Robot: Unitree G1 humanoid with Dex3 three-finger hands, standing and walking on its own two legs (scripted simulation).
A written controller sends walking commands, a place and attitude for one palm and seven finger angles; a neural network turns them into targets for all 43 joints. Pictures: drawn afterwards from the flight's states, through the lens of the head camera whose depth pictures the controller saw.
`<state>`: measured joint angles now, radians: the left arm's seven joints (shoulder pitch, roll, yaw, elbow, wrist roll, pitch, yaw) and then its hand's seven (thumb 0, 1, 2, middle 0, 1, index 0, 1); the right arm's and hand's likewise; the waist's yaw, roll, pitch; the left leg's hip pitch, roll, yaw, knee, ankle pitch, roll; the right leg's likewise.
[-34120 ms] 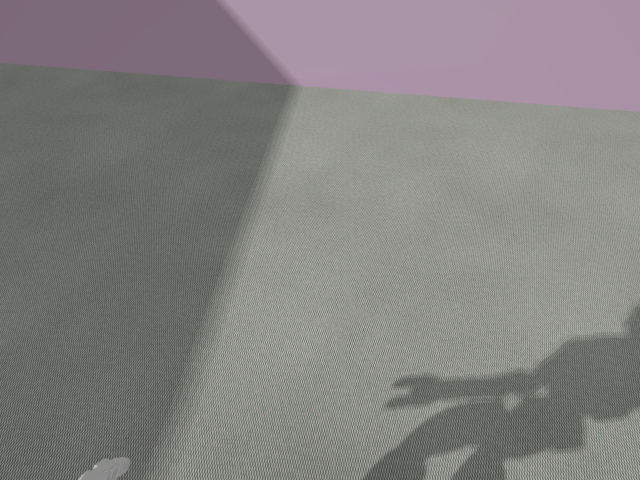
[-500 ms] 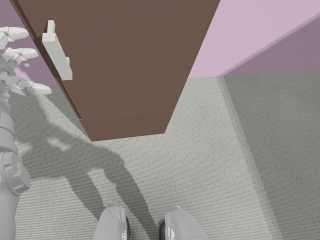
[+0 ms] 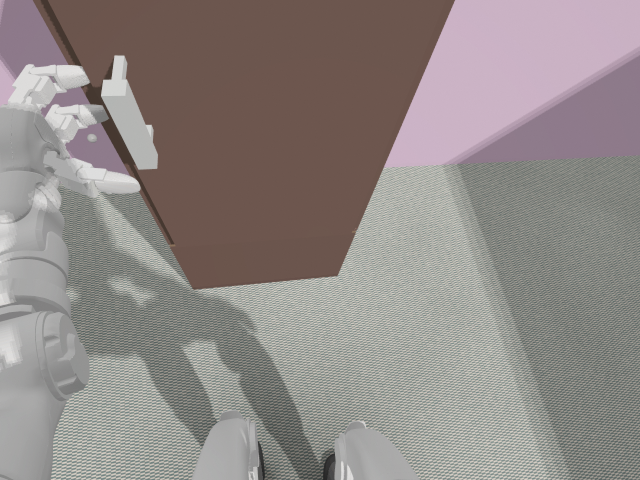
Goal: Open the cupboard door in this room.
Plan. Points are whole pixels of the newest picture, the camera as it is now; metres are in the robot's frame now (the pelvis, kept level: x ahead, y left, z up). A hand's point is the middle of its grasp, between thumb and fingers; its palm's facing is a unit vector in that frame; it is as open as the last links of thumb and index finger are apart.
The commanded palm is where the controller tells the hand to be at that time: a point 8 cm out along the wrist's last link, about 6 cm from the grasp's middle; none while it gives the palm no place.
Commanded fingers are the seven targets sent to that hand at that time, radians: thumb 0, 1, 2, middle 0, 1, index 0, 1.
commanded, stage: slide the fingers in behind the handle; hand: left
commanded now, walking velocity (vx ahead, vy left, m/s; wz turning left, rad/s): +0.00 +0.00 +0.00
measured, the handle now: (134, 115) +0.53 +0.20 +0.07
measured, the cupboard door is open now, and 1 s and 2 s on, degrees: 0 0 1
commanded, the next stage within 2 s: move the hooked fingers beside the handle in 1.00 s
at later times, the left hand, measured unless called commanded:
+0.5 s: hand (100, 142) +0.49 +0.23 +0.07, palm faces +0.16 -0.99 +0.00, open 14.6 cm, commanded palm +0.47 +0.23 +0.07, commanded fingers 0.00 -0.50 0.30 -0.30 -1.20 -0.30 -1.20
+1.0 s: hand (105, 146) +0.49 +0.23 +0.07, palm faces +0.17 -0.99 +0.00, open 15.0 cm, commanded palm +0.47 +0.22 +0.07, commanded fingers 0.00 -0.50 0.30 -0.30 -1.20 -0.30 -1.20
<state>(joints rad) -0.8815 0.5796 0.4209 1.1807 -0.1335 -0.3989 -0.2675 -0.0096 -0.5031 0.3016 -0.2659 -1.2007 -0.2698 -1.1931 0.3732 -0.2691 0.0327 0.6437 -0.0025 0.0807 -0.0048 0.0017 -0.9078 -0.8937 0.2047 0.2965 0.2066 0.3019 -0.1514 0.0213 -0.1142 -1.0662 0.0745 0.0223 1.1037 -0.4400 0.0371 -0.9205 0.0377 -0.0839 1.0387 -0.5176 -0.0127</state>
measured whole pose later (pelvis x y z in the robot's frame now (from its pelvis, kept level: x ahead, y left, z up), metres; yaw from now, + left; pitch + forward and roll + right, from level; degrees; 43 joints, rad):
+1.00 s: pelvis +0.00 +0.01 +0.00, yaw +3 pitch +22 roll -5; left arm -0.87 0.42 0.24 1.13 -0.17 -0.44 -0.09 -0.01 -0.50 0.30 -0.10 -1.16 -0.11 -1.12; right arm 0.35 -0.25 0.00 0.71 -0.02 0.05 0.04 0.00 -0.91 -0.89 0.20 0.30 0.21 0.30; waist -0.10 0.03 -0.12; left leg -1.05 0.04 -0.01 1.10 -0.44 0.05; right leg -0.88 0.01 -0.11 1.03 -0.53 0.00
